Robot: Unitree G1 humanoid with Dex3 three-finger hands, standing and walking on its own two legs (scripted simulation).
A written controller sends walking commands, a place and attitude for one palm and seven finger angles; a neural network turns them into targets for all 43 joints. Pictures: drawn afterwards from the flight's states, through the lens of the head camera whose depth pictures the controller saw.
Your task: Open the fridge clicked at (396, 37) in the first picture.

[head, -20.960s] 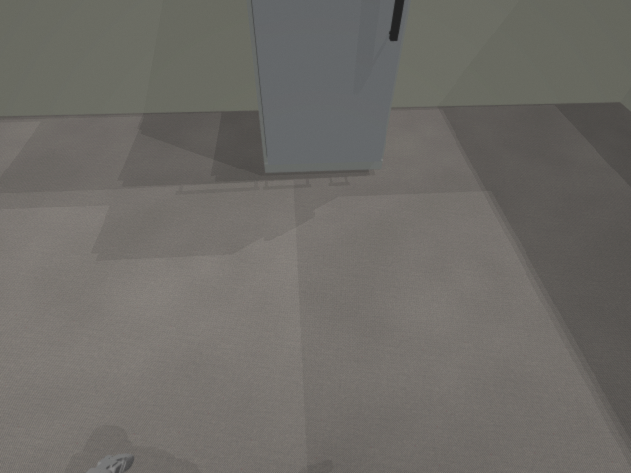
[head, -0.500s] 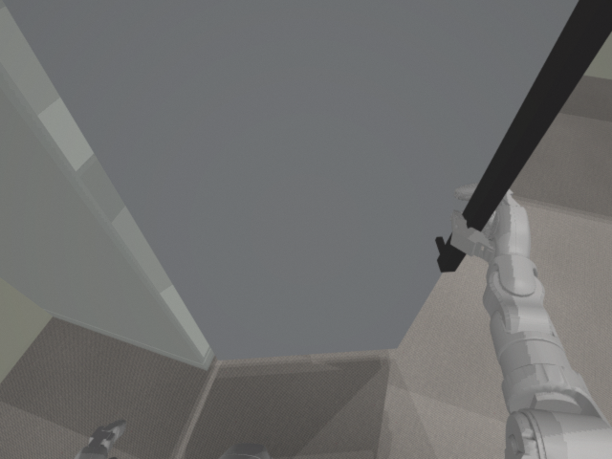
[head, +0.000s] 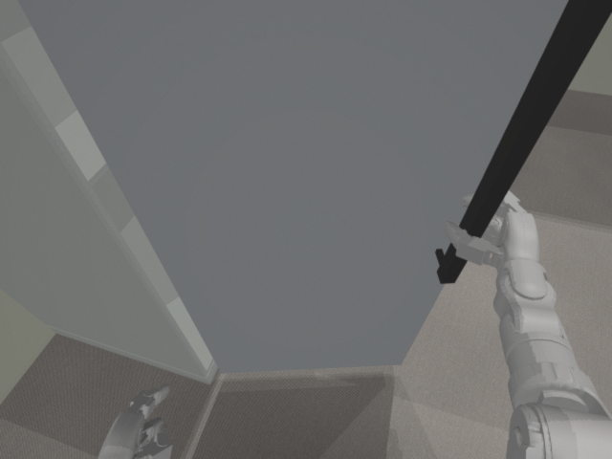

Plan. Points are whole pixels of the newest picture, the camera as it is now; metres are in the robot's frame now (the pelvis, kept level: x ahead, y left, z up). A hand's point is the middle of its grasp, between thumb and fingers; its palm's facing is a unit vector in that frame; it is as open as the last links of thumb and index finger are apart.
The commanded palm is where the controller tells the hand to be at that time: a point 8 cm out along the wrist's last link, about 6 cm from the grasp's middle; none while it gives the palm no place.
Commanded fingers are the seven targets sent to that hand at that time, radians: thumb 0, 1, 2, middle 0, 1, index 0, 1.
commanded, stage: loosen the grip on the handle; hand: right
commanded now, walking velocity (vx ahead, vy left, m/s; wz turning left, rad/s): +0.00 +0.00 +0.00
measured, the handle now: (490, 170) +0.46 -0.19 +0.15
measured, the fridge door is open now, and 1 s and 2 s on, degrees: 70 67 67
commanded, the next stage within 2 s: slip the hand off the handle in 0.40 s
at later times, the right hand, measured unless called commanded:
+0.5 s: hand (459, 236) +0.44 -0.18 +0.04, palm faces +0.13 +0.98 -0.16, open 13.7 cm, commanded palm +0.41 -0.23 +0.06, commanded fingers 0.00 0.55 -0.20 0.25 1.15 0.25 1.15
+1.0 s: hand (511, 246) +0.43 -0.25 +0.04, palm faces +0.18 +0.97 -0.17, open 14.6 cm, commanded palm +0.40 -0.30 +0.06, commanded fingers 0.00 0.55 -0.20 0.25 1.15 0.25 1.15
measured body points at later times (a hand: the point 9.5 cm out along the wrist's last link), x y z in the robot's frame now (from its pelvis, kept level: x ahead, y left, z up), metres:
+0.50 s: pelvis +0.01 -0.01 -0.01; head +0.05 -0.01 +0.44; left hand +0.04 +0.25 -0.12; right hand +0.42 -0.23 +0.05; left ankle +0.01 +0.11 -0.73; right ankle +0.05 -0.11 -0.73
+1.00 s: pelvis +0.03 -0.02 -0.02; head +0.07 -0.03 +0.43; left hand +0.13 +0.25 -0.11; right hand +0.41 -0.30 +0.05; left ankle +0.01 +0.11 -0.73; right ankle +0.05 -0.11 -0.73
